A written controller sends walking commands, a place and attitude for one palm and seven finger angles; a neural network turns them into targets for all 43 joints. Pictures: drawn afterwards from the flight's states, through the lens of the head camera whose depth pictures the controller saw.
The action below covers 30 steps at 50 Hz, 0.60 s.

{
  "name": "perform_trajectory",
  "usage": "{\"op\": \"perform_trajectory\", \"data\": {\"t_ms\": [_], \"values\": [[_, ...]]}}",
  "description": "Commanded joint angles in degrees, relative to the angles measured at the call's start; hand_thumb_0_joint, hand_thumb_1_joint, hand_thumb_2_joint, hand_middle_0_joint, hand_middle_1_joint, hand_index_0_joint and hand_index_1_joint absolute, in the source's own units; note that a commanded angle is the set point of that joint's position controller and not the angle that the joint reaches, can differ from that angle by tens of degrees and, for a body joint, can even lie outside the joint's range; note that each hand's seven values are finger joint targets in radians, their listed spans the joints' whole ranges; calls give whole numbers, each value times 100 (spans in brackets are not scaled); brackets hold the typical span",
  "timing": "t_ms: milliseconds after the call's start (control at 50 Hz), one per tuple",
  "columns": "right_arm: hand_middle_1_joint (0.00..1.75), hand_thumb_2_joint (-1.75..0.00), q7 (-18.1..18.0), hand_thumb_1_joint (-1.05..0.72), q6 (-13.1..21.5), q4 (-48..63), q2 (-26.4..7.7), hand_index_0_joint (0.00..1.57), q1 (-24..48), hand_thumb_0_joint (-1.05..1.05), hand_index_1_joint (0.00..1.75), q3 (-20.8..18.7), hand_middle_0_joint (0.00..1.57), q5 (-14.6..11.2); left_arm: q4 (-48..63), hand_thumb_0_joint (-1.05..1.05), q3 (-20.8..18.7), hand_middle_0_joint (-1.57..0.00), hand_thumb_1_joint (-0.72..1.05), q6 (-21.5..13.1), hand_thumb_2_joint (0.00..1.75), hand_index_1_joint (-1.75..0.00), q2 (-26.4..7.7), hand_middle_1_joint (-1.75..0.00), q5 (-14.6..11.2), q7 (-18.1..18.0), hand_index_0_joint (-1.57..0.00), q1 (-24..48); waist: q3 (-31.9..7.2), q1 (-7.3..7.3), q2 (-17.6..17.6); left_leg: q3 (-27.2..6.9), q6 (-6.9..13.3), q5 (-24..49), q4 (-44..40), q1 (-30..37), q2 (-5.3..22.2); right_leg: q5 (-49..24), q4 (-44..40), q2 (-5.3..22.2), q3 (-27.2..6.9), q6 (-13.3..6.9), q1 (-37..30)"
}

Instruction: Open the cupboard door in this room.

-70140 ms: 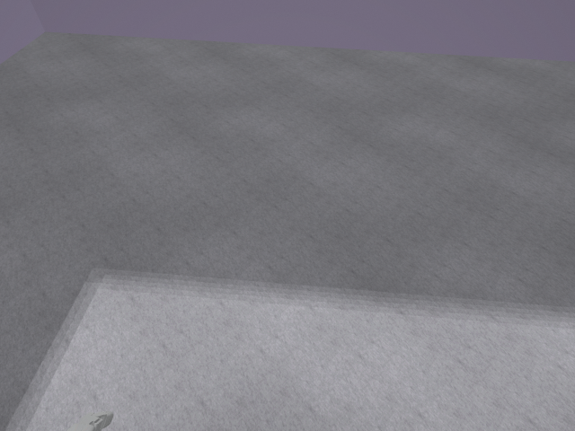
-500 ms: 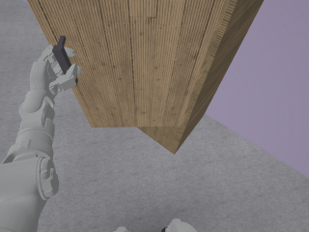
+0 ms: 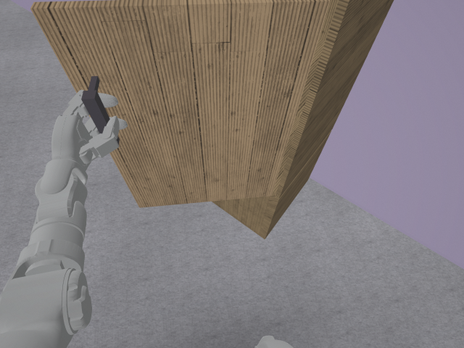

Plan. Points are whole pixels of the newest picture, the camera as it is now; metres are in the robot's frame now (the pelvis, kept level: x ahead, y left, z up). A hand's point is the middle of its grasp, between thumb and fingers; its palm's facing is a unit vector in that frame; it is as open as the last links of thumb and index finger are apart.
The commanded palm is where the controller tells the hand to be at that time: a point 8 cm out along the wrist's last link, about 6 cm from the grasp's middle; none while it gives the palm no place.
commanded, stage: pull the door open along its arc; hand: left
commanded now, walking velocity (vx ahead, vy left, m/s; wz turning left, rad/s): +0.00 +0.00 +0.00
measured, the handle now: (104, 113) +0.51 +0.21 +0.10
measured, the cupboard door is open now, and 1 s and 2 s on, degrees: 44 80 80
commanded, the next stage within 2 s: open thumb and fingers to let go in 0.66 s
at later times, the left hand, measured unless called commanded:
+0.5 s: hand (155, 224) +0.29 +0.10 +0.10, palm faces +0.34 -0.94 +0.04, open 6.1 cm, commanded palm +0.22 +0.17 +0.10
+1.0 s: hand (178, 242) +0.26 +0.07 +0.10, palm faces +0.42 -0.91 -0.01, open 7.0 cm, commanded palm +0.22 +0.11 +0.10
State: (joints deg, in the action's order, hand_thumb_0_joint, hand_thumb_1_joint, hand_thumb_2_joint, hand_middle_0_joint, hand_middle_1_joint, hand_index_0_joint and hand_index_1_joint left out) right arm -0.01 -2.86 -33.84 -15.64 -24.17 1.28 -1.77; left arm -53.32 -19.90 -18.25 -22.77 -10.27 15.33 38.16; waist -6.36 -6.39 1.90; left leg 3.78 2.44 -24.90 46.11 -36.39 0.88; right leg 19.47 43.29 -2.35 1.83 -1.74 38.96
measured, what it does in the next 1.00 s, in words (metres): shifts its weight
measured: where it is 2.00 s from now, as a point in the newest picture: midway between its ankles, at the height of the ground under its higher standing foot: outside the picture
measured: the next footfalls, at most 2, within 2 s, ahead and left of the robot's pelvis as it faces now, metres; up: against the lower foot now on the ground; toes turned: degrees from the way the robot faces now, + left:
none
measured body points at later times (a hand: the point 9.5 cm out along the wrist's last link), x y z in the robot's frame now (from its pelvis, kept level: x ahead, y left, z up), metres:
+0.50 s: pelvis +0.01 -0.02 +0.02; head +0.02 -0.04 +0.47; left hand +0.26 +0.15 +0.10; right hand +0.23 -0.22 -0.06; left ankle -0.03 +0.09 -0.70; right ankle +0.01 -0.10 -0.70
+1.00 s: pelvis -0.01 -0.05 +0.01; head +0.00 -0.08 +0.46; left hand +0.23 +0.11 +0.10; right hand +0.18 -0.26 -0.09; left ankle -0.03 +0.09 -0.70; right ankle +0.01 -0.10 -0.70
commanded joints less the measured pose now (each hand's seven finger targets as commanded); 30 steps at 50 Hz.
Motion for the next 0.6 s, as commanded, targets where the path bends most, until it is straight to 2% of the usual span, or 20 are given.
{"op": "perform_trajectory", "data": {"t_ms": [0, 20, 40, 60, 80, 100, 120, 160, 180, 200, 220, 240, 260, 280, 340, 380, 440, 460, 540, 580], "values": [[30, -90, -62, -90, 216, 905, -815, 20, 1, 0, 30, -318, 20, -89, 2113, 0, -134, -40, 90, -123, 90, -135, -1103, -135, -270, 113, -40, 283, -2161, 521, 97, -301, -48, 2809, -602, 870, -38, -2684, -270, 41, -115, -8, -2161], [30, -90, -53, -90, 245, 958, -785, 20, 85, 0, 30, -320, 20, -95, 2485, 0, -59, -40, 90, -86, 90, -135, -977, -135, -319, 104, -40, 68, -2137, 532, 62, -302, -50, 2884, -641, 940, -34, -2766, -288, 50, -101, -3, -2232], [30, -90, -47, -90, 282, 1022, -775, 20, 158, 0, 30, -324, 20, -103, 2775, 0, -113, -40, 90, -57, 90, -135, -952, -135, -399, 83, -40, -346, -2158, 606, 141, -294, -42, 3073, -645, 1016, -40, -2875, -283, 57, -105, -17, -2335], [30, -90, -29, -90, 315, 1071, -737, 20, 236, 0, 30, -318, 20, -106, 3101, 0, -177, -40, 90, -6, 90, -135, -893, -135, -466, 54, -40, -846, -2152, 695, 59, -293, -61, 3166, -698, 1046, -32, -2983, -290, 74, -98, -11, -2451], [30, -90, -15, -90, 348, 1130, -704, 20, 363, 0, 30, -306, 20, -122, 3338, 0, -75, -40, 90, 60, 90, -135, -688, -135, -526, 45, -40, -1310, -1984, 707, -62, -251, -62, 3077, -746, 1009, -39, -3034, -331, 86, -94, 6, -2504], [30, -90, -5, -90, 388, 1173, -634, 20, 527, 0, 30, -306, 20, -134, 3721, 0, -337, -40, 90, 137, 90, -135, -578, -135, -688, -254, -40, -1552, -1885, 890, -201, -235, -98, 2927, -810, 927, -62, -2945, -382, 76, -38, 16, -2532], [30, -90, 9, -90, 435, 1191, -592, 20, 671, 0, 30, -308, 20, -131, 4049, 0, -251, -40, 90, 209, 90, -135, -351, -135, -687, -536, -40, -1732, -1743, 872, -227, -216, -121, 2753, -865, 966, -84, -2817, -430, 70, -13, 27, -2488], [30, -90, 40, -90, 513, 1223, -490, 20, 913, 0, 30, -302, 20, -100, 4726, 0, -354, -40, 90, 316, 90, -135, -150, -135, -617, -1194, -40, -2311, -1581, 1019, -134, -211, -167, 2597, -955, 973, -116, -2614, -469, 90, 36, 14, -2517], [30, -90, 62, -90, 527, 1247, -417, 20, 1051, 0, 30, -292, 20, -72, 4996, 0, -326, -40, 90, 399, 90, -135, 69, -135, -550, -1546, -40, -2870, -1488, 1113, -179, -184, -179, 2570, -980, 995, -127, -2568, -487, 103, 48, 13, -2570], [30, -90, 80, -90, 524, 1239, -380, 20, 1141, 0, 30, -271, 20, -45, 5338, 0, -105, -40, 90, 451, 90, -135, 260, -135, -393, -1824, -40, -3081, -1430, 1070, -87, -195, -198, 2630, -1009, 1081, -120, -2597, -481, 119, 61, 5, -2572], [30, -90, 96, -90, 499, 1254, -350, 20, 1209, 0, 30, -274, 20, -7, 5593, 0, -1, -40, 90, 526, 90, -135, 414, -135, -285, -2072, -40, -3483, -1380, 1096, -216, -184, -194, 2617, -1021, 1103, -119, -2623, -501, 135, 68, 9, -2642], [30, -90, 76, -90, 450, 1237, -346, 20, 1259, 0, 30, -286, 20, 37, 5833, 0, -51, -40, 90, 554, 90, -135, 316, -135, -150, -2338, -40, -3707, -1392, 1092, -462, -207, -180, 2592, -999, 1107, -117, -2667, -515, 149, 31, 8, -2777], [30, -90, 75, -90, 394, 1275, -279, 20, 1381, 0, 30, -258, 20, 63, 6107, 0, 229, -40, 90, 636, 90, -135, 626, -135, -33, -2550, -40, -3926, -1325, 1086, -380, -183, -177, 2504, -1043, 1154, -123, -2679, -556, 181, 7, 14, -2812], [30, -90, 61, -90, 344, 1282, -229, 20, 1464, 0, 30, -250, 20, 91, 6413, 0, 367, -40, 90, 705, 90, -135, 748, -135, 85, -2765, -40, -3967, -1283, 1065, -256, -184, -189, 2505, -1056, 1225, -127, -2697, -581, 198, -10, 7, -2829], [30, -90, -29, -90, 163, 1258, -126, 20, 1659, 0, 30, -209, 20, 183, 6843, 0, 761, -40, 90, 979, 90, -135, 1102, -135, 412, -3388, -40, -4234, -995, 986, -375, -220, -189, 2235, -1072, 1325, -140, -2530, -763, 227, -103, 3, -2889], [30, -90, -65, -90, 71, 1288, -36, 20, 1820, 0, 30, -161, 20, 233, 7131, 0, 1174, -40, 90, 1138, 90, -135, 1519, -135, 592, -3744, -40, -4495, -878, 964, -295, -230, -183, 2158, -1096, 1426, -148, -2491, -836, 250, -122, 3, -2869], [30, -90, -118, -90, -70, 1261, 1, 20, 1863, 0, 30, -138, 20, 319, 7313, 0, 1490, -40, 90, 1294, 90, -135, 1690, -135, 897, -4098, -40, -4620, -824, 897, -349, -275, -172, 2120, -1053, 1514, -164, -2597, -904, 279, -207, -11, -2942], [30, -90, -121, -90, -89, 1287, 35, 20, 1920, 0, 30, -130, 20, 335, 7388, 0, 1654, -40, 90, 1324, 90, -135, 1849, -135, 943, -4188, -40, -4693, -810, 892, -374, -278, -169, 2110, -1049, 1521, -163, -2686, -923, 311, -222, 3, -2965], [30, -90, -146, -90, -181, 1276, 67, 20, 1950, 0, 30, -112, 20, 395, 7433, 0, 2060, -40, 90, 1352, 90, -135, 2081, -135, 1168, -4203, -40, -4989, -696, 826, -378, -313, -158, 2037, -1015, 1583, -168, -2830, -984, 366, -310, 28, -2956], [30, -90, -142, -90, -160, 1312, 81, 20, 1993, 0, 30, -102, 20, 409, 7558, 0, 2326, -40, 90, 1301, 90, -135, 2252, -135, 1183, -4138, -40, -5032, -656, 769, -416, -335, -151, 1957, -996, 1569, -163, -2934, -989, 423, -350, 87, -2923]]}}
